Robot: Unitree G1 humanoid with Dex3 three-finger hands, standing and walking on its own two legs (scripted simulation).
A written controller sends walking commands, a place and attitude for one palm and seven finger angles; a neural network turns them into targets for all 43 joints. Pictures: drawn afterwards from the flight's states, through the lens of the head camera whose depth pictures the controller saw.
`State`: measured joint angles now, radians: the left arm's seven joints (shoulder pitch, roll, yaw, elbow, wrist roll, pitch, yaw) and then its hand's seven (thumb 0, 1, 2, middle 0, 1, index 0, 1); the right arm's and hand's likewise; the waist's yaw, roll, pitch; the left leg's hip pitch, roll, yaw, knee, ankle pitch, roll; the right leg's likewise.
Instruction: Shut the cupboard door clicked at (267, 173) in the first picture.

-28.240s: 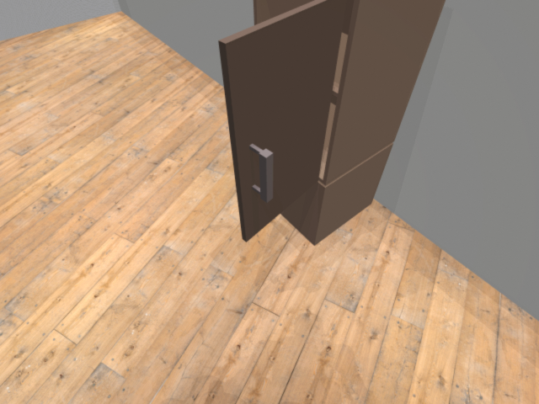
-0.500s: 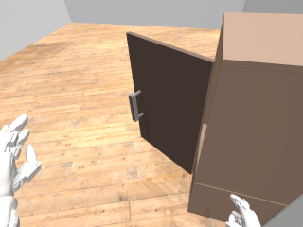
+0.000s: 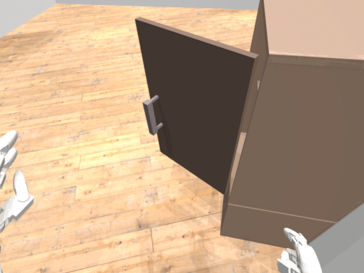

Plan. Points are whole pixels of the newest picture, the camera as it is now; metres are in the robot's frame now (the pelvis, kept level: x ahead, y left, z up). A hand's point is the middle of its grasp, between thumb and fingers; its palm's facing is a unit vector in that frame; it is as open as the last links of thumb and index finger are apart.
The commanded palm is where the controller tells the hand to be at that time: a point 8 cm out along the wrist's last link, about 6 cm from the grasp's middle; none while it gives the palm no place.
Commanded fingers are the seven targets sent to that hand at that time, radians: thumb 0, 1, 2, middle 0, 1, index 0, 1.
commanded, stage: step back with the hand held close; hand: left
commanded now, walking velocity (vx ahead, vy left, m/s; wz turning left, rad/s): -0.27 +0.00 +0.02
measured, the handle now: (154, 115) +0.63 +0.15 -0.07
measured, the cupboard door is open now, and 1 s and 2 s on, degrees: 62 62 62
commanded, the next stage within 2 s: stop stepping back and stand still in 1.26 s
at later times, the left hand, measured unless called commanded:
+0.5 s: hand out of the picture +0.13 +0.28 +0.16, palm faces +0.48 -0.76 -0.45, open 7.4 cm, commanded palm +0.07 +0.32 +0.18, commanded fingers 0.00 0.90 0.90 -0.20 -0.30 -0.20 -0.30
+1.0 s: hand out of the picture +0.07 +0.30 +0.16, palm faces +0.46 -0.74 -0.48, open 7.4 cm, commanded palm -0.01 +0.33 +0.18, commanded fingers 0.00 0.90 0.90 -0.20 -0.30 -0.20 -0.30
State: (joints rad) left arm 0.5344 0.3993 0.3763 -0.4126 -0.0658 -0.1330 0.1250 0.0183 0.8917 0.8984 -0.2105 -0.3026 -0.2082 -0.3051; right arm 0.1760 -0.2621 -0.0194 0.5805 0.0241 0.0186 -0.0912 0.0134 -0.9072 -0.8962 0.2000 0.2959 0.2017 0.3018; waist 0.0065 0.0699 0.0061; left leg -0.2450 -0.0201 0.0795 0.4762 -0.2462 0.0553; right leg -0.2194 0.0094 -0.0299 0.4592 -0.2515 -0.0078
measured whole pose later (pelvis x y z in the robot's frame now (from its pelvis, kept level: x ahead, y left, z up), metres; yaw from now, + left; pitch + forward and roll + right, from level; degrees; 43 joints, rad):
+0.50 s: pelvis -0.07 +0.01 -0.02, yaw +1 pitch +0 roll -2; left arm 0.51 0.39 0.43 -0.48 -0.02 -0.19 0.16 0.02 0.89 0.90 -0.21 -0.30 -0.21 -0.31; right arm 0.23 -0.24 0.01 0.56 0.01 -0.02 -0.09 0.01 -0.90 -0.90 0.20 0.30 0.20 0.30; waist 0.01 0.02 0.01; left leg -0.42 -0.01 0.07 0.65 -0.25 0.08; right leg -0.37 0.01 -0.05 0.59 -0.22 0.01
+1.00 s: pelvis -0.12 +0.02 -0.02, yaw +5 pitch +1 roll -4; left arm 0.54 0.47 0.47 -0.56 -0.02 -0.25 0.16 0.02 0.89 0.90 -0.21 -0.30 -0.21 -0.31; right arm 0.20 -0.21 -0.02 0.61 0.00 -0.05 -0.09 0.01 -0.91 -0.90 0.20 0.30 0.20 0.30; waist -0.04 0.00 0.03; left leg -0.50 0.01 0.01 0.65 -0.17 0.07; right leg -0.45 0.07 0.02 0.82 -0.32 0.02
